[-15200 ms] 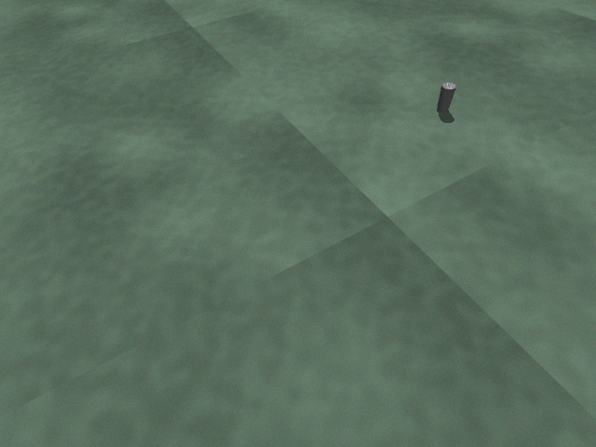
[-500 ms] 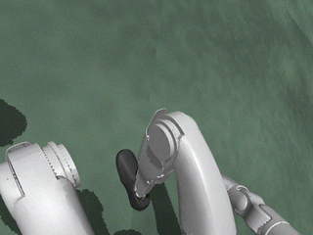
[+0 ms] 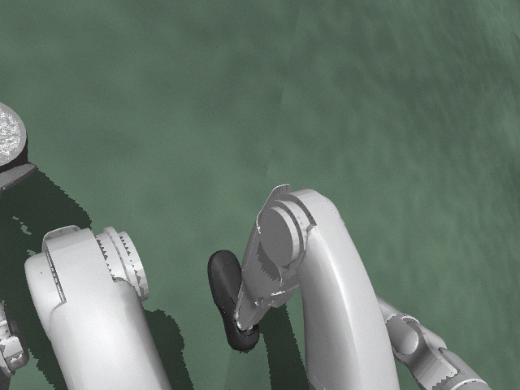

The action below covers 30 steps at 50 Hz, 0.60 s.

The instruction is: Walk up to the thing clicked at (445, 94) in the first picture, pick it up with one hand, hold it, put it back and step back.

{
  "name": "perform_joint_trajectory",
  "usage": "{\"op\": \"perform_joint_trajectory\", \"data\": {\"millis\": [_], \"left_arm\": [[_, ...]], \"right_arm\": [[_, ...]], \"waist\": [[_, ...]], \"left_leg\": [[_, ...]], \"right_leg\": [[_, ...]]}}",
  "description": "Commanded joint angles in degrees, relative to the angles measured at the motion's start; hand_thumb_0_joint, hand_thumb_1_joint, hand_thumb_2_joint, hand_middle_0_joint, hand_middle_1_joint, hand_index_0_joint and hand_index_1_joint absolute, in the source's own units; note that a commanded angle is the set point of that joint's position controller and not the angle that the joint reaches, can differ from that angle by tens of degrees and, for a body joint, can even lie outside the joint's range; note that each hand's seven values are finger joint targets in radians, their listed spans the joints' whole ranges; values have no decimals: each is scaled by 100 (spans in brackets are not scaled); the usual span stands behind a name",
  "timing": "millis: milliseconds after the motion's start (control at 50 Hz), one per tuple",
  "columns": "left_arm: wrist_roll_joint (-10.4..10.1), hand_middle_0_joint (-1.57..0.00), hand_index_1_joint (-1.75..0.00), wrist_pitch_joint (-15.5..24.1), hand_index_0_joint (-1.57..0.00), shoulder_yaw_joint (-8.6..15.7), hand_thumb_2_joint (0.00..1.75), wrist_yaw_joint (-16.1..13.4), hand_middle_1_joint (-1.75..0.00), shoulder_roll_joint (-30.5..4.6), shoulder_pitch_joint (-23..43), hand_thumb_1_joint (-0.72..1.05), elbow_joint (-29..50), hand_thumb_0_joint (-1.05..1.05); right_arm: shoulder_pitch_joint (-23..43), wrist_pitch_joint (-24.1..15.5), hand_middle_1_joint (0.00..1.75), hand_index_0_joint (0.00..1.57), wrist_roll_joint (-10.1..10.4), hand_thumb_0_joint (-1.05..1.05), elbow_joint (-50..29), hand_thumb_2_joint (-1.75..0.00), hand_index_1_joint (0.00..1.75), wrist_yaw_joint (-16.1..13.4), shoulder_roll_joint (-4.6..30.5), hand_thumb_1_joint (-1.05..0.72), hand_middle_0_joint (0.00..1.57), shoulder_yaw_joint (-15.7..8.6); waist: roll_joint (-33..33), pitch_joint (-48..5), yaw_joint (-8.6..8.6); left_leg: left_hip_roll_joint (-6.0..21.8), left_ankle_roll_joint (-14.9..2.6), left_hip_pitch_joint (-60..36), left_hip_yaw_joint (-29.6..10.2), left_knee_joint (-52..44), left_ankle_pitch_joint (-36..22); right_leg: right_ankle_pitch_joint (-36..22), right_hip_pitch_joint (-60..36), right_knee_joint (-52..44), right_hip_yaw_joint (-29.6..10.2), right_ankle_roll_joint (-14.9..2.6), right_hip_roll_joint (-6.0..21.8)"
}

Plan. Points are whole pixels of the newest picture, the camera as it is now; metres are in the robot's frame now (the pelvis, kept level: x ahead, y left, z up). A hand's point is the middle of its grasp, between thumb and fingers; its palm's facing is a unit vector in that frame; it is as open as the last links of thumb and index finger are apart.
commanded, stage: settle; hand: left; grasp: from the side
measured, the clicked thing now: out of the picture +0.44 +0.27 -0.20
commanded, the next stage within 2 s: lift in 1.62 s
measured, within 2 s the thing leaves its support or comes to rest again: neither
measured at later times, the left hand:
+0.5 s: hand out of the picture +0.42 +0.30 -0.06, palm faces +0.30 -0.95 -0.06, open 11.0 cm
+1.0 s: hand out of the picture +0.44 +0.29 -0.01, palm faces +0.28 -0.96 -0.04, open 11.0 cm
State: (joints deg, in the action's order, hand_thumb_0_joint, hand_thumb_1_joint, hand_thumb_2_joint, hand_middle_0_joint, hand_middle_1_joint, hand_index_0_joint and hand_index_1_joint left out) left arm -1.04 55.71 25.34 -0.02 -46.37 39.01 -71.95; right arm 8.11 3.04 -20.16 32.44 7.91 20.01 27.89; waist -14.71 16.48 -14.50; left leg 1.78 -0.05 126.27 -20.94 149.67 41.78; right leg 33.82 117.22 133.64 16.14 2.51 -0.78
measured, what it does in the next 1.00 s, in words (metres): rises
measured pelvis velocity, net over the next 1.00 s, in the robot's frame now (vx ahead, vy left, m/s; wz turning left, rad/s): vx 0.03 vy -0.02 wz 0.16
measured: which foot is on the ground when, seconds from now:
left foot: down 0.00-1.00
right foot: down 0.00-1.00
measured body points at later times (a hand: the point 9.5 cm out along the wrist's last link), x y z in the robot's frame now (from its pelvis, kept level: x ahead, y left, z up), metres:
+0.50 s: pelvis +0.01 -0.01 +0.03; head +0.21 +0.14 +0.40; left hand +0.40 +0.35 -0.06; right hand +0.17 -0.25 -0.06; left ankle +0.08 +0.12 -0.27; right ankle +0.15 -0.12 -0.27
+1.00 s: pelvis +0.03 -0.02 +0.05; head +0.24 +0.09 +0.44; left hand +0.42 +0.34 +0.00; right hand +0.19 -0.26 -0.06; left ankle +0.08 +0.12 -0.27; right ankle +0.15 -0.12 -0.27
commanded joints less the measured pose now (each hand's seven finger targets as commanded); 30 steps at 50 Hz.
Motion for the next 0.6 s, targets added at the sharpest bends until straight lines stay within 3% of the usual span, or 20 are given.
{"op": "perform_joint_trajectory", "data": {"millis": [0,40,60,140,220,260,320,340,380,420,440,460,520,580], "left_arm": [[-278,-137,-149,342,-136,130,130,-62,-146,-1157,1922,13,1992,0],[-313,-139,-151,170,-138,52,130,8,-148,-957,1857,11,2116,0],[-300,-139,-150,79,-138,-121,130,69,-148,-793,1772,12,2180,0],[-343,-139,-150,-308,-138,-507,128,305,-148,-166,1588,9,2036,0],[-610,-135,-147,-615,-135,-407,126,477,-145,190,1294,9,2126,0],[-647,-135,-147,-729,-135,-318,126,509,-145,102,1454,9,2461,0],[-595,-132,-145,-829,-133,-214,125,479,-143,-115,2026,9,3173,0],[-560,-134,-145,-928,-133,-95,126,477,-143,-120,1648,10,2780,0],[-570,-132,-145,-949,-132,-125,127,439,-142,-117,2027,13,3389,0],[-573,-131,-144,-990,-131,50,126,424,-141,-284,1973,13,3673,0],[-592,-131,-143,-991,-130,40,124,431,-140,-377,2229,11,4281,0],[-615,-131,-143,-1078,-130,58,125,463,-141,-260,1913,12,4018,0],[-670,-130,-143,-1271,-129,-98,124,597,-140,67,1825,6,3796,0],[-699,-128,-143,-1397,-127,-28,123,681,-140,68,1885,-1,3731,0]], "right_arm": [[-587,103,30,20,140,0,-49,-91,30,-131,2025,-93,20,-967],[-704,98,30,20,241,0,-53,-91,30,-127,1983,-92,20,-1089],[-754,99,30,20,288,0,-86,-90,30,-126,1957,-92,20,-1145],[-895,47,30,20,528,0,-46,-90,30,-100,1840,-92,20,-1424],[-1076,-4,30,20,761,0,-77,-90,30,-96,1780,-90,20,-1673],[-1215,-20,30,20,851,0,-16,-90,30,-118,1690,-91,20,-1778],[-1402,-11,30,20,962,0,-11,-90,30,-154,1615,-90,20,-1943],[-1410,12,30,20,1015,0,17,-90,30,-174,1534,-90,20,-1926],[-1509,18,30,20,1050,0,20,-90,30,-208,1480,-90,20,-2021],[-1562,35,30,20,1089,0,53,-90,30,-244,1415,-90,20,-2069],[-1677,38,30,20,1101,0,38,-90,30,-270,1433,-90,20,-2189],[-1745,50,30,20,1127,0,99,-90,30,-285,1393,-91,20,-2212],[-1871,49,30,20,1221,0,206,-90,30,-318,1247,-91,20,-2247],[-2047,46,30,20,1288,0,272,-90,30,-376,1195,-91,20,-2359]], "waist": [[4286,-4342,-533],[4138,-4359,-485],[4105,-4369,-478],[3585,-4100,-406],[3035,-4159,-167],[2958,-4372,-47],[3378,-5034,106],[3349,-4908,187],[3581,-5135,172],[3801,-5401,330],[3974,-5783,359],[4001,-5813,393],[3823,-5751,286],[3379,-5923,270]], "left_leg": [[264,229,-2963,610,-2215,-1438],[241,201,-2829,655,-2250,-1397],[222,189,-2779,683,-2291,-1336],[143,64,-2192,775,-2426,-578],[57,-38,-1824,852,-2546,-60],[39,-63,-1827,924,-2609,105],[29,-14,-2279,1013,-2742,-260],[31,-10,-2297,1018,-2808,-222],[17,3,-2434,1096,-2861,-325],[14,45,-2708,1135,-2932,-611],[12,49,-2864,1206,-2920,-785],[0,47,-2935,1246,-2914,-998],[-15,14,-2837,1325,-2925,-1109],[-52,-57,-2578,1425,-2827,-1201]], "right_leg": [[-1314,-1625,-839,105,-360,-304],[-1306,-1554,-863,72,-362,-288],[-1270,-1527,-886,62,-368,-274],[-731,-1120,-996,-11,-385,-242],[-311,-1035,-1131,-70,-364,-219],[-125,-1067,-1210,-150,-372,-215],[-366,-1064,-1109,-274,-433,-167],[-304,-918,-1134,-314,-446,-147],[-399,-987,-1161,-408,-466,-119],[-537,-959,-1099,-496,-493,-81],[-653,-1115,-1101,-543,-511,-94],[-789,-1154,-1086,-585,-510,-70],[-851,-1119,-1174,-680,-508,-49],[-942,-1415,-1310,-750,-465,-42]]}}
